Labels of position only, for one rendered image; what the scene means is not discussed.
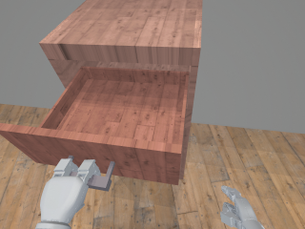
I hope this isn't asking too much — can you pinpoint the handle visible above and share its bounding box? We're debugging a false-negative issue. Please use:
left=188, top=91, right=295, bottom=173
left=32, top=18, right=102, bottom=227
left=68, top=155, right=115, bottom=192

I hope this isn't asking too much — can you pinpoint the robot right forearm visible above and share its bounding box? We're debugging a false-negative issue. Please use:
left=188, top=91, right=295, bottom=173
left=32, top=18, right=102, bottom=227
left=240, top=219, right=265, bottom=229

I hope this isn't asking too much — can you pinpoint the robot right hand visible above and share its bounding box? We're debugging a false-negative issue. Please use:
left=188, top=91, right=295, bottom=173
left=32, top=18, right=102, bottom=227
left=220, top=185, right=257, bottom=229

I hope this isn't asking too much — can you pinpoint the cabinet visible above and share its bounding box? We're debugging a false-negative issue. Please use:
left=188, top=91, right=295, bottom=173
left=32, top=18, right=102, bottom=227
left=39, top=0, right=203, bottom=179

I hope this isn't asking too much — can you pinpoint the drawer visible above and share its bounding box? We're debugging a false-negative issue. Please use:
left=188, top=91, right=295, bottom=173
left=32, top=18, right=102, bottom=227
left=0, top=66, right=190, bottom=185

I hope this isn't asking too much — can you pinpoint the robot left hand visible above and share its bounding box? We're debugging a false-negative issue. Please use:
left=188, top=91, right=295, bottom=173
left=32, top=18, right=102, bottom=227
left=40, top=158, right=101, bottom=224

